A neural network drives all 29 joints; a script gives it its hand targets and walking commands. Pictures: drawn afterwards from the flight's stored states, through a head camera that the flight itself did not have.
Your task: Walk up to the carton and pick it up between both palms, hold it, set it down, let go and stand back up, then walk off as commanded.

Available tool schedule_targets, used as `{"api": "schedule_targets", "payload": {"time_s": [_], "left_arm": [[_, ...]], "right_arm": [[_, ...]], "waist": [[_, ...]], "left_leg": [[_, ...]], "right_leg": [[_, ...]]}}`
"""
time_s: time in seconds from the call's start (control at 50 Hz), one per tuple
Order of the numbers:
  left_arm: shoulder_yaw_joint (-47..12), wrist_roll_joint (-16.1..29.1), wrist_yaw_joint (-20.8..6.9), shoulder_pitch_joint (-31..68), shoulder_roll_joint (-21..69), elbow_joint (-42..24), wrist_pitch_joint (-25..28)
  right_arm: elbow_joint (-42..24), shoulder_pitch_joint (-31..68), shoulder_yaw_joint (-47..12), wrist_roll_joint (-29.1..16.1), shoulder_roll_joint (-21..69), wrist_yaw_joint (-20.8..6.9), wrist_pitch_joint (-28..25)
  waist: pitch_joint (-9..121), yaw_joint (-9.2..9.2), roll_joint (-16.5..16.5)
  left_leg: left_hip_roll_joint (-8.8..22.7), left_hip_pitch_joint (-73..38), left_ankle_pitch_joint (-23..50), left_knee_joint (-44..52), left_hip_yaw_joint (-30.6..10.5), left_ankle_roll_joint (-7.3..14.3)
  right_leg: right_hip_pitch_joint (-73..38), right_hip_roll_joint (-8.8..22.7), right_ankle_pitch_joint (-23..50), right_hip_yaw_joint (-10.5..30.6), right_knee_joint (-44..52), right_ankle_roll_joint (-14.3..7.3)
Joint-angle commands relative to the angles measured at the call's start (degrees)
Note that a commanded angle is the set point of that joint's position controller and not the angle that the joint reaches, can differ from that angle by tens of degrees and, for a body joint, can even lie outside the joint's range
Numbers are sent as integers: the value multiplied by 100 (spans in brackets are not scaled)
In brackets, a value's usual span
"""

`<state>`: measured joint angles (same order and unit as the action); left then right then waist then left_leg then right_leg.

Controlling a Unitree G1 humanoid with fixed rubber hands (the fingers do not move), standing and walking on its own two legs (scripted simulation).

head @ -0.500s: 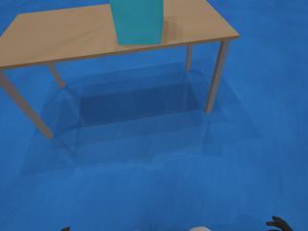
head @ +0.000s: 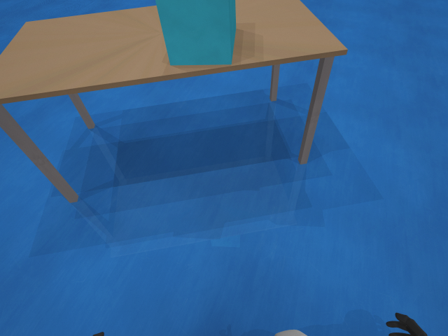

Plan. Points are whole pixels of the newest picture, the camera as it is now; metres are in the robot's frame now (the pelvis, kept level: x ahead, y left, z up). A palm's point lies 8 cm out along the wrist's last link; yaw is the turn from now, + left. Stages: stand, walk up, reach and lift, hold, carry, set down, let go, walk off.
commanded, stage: stand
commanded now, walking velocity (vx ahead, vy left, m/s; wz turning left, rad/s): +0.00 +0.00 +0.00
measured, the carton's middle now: (201, 12) +1.19 +0.05 +0.07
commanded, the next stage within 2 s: none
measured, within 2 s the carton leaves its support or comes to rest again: neither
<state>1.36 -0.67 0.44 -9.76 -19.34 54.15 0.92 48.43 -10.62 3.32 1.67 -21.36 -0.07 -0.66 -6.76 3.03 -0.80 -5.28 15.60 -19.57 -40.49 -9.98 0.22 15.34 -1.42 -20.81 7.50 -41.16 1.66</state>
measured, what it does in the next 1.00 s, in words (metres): stands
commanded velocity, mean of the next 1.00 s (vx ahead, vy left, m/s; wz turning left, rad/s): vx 0.00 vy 0.00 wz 0.00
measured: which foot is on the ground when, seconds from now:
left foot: down 0.00-1.00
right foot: down 0.00-1.00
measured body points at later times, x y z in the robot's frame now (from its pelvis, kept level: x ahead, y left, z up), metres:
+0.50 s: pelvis -0.01 +0.00 +0.00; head +0.00 -0.01 +0.45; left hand +0.10 +0.29 -0.11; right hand +0.09 -0.31 -0.11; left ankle +0.03 +0.13 -0.72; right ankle +0.02 -0.14 -0.72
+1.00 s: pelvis -0.01 +0.00 +0.00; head +0.00 -0.02 +0.45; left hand +0.09 +0.29 -0.11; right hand +0.08 -0.32 -0.12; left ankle +0.03 +0.13 -0.72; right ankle +0.02 -0.14 -0.72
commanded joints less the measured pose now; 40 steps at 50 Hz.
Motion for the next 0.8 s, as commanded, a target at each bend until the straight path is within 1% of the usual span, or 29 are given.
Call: {"api": "schedule_targets", "payload": {"time_s": [0.0,0.04,0.06,0.08,0.12,0.14,0.16,0.22,0.26,0.28,0.3,0.34,0.36,0.38,0.4,0.42,0.44,0.46,0.48,0.5,0.52,0.54,0.56,0.62,0.64,0.66,0.72,0.76,0.78], "left_arm": [[326,-19,40,380,-1298,-302,154],[370,-22,-3,641,-1380,-430,137],[421,-8,-3,600,-1433,-433,175],[329,-15,24,372,-1242,-239,147],[312,25,21,452,-1203,-363,125],[349,1,41,529,-1401,-387,135],[309,-15,59,475,-1205,-371,148],[378,27,42,658,-1339,-366,126],[342,36,14,377,-1229,-232,124],[284,28,-7,620,-1213,-399,165],[349,4,14,608,-1326,-342,147],[357,26,26,516,-1445,-309,175],[353,-8,52,591,-1413,-397,163],[308,39,47,444,-1303,-334,113],[334,2,48,524,-1312,-367,115],[309,-20,26,376,-1207,-301,104],[308,18,31,401,-1239,-235,63],[362,11,1,274,-1311,-229,47],[392,-5,-4,289,-1280,-251,40],[357,2,10,235,-1284,-233,37],[323,-11,27,501,-1339,-182,25],[330,1,4,424,-1342,-232,69],[357,-27,-4,353,-1314,-254,101],[315,-29,-12,348,-1314,-214,37],[303,0,-4,289,-1274,-205,31],[294,9,-11,264,-1262,-144,58],[317,-4,-10,544,-1353,-193,105],[321,72,12,307,-1272,-176,122],[218,17,11,199,-983,-127,129]], "right_arm": [[186,401,92,-180,-1061,61,-166],[105,269,89,-194,-1054,66,-188],[254,255,56,-152,-983,71,-208],[223,340,130,-121,-1219,88,-214],[227,452,128,-151,-1263,100,-196],[184,362,87,-207,-1089,102,-203],[270,325,103,-178,-1135,90,-183],[195,575,93,-181,-1155,61,-206],[204,458,69,-164,-1074,99,-184],[243,404,67,-154,-1127,90,-166],[251,353,105,-155,-1071,115,-166],[297,296,78,-174,-1023,85,-171],[300,188,52,-167,-1060,97,-181],[277,208,80,-157,-1154,112,-202],[218,182,29,-162,-995,102,-218],[221,377,96,-159,-1215,122,-212],[255,512,132,-108,-1254,112,-182],[226,440,92,-150,-1206,99,-170],[203,463,116,-150,-1198,110,-198],[179,493,106,-164,-1292,111,-184],[153,593,42,-148,-998,112,-174],[278,279,5,-146,-991,101,-164],[343,252,34,-121,-1075,91,-178],[333,386,69,-98,-1269,120,-181],[273,497,56,-159,-1188,96,-212],[154,480,73,-105,-1168,102,-198],[400,256,78,-188,-1196,113,-188],[350,557,52,-132,-1120,87,-163],[218,693,74,-152,-1140,79,-189]], "waist": [[1090,-280,388],[1295,-213,484],[1185,-315,170],[1059,-290,28],[1329,-351,10],[1111,-299,416],[1079,-245,430],[1194,-253,-20],[1081,-408,607],[1114,-292,323],[1047,-339,496],[1217,-267,149],[1205,-229,467],[1345,-261,227],[1425,-305,401],[1227,-399,336],[913,-416,79],[1204,-397,-83],[1041,-348,149],[1080,-386,102],[720,-376,337],[821,-299,54],[1189,-402,325],[937,-329,-140],[919,-441,8],[1059,-399,200],[1217,-316,411],[1136,-444,167],[966,-470,325]], "left_leg": [[722,-361,1191,1012,-332,344],[758,-604,1379,1067,-279,282],[836,-282,1242,1175,-600,403],[952,-147,1150,1189,-711,523],[890,-225,1275,1049,-499,494],[819,-102,1231,1039,-550,433],[789,-244,1072,1020,-490,408],[829,-214,1261,1146,-485,402],[845,56,901,1197,-554,478],[797,-86,679,1105,-509,466],[742,3,834,1068,-497,460],[707,-364,1212,967,-307,379],[845,-421,1482,987,-415,483],[859,-423,1544,1066,-481,444],[857,-312,1473,1245,-607,497],[817,-227,1387,1132,-520,438],[904,191,834,1398,-658,525],[908,134,519,1457,-693,487],[997,255,410,1507,-724,503],[822,194,147,1533,-689,439],[732,302,479,1364,-575,394],[739,127,398,1392,-621,364],[812,37,315,1352,-589,392],[882,112,41,1602,-651,405],[976,131,265,1663,-818,480],[857,37,503,1471,-580,381],[821,-241,1271,1152,-587,422],[866,-169,1195,1258,-561,439],[836,-71,846,1266,-513,390]], "right_leg": [[-282,668,1149,677,1402,-602],[-155,682,1113,577,1311,-601],[-267,453,970,479,1109,-516],[-402,474,1103,471,1150,-507],[-581,498,1544,282,1063,-555],[-475,510,1334,492,1214,-543],[-332,553,1203,590,1342,-577],[-310,520,1189,390,1129,-531],[-490,509,1063,482,1166,-525],[-332,520,1018,467,1289,-544],[-371,590,971,597,1264,-567],[-325,748,1226,770,1359,-605],[-308,660,1394,691,1318,-600],[-420,625,1471,558,1097,-558],[-551,479,1277,447,1021,-569],[-454,433,1293,410,1159,-531],[-492,345,1022,201,1037,-440],[-591,342,760,294,980,-459],[-561,334,747,176,994,-440],[-589,306,897,255,1067,-438],[-318,460,586,473,1248,-499],[-165,454,307,539,1243,-526],[-504,404,541,383,1122,-489],[-459,383,713,335,1207,-496],[-493,356,650,307,1171,-456],[-524,432,868,280,1146,-490],[-517,465,1312,378,1189,-494],[-422,470,1320,345,1074,-518],[-341,587,1139,501,1360,-554]]}}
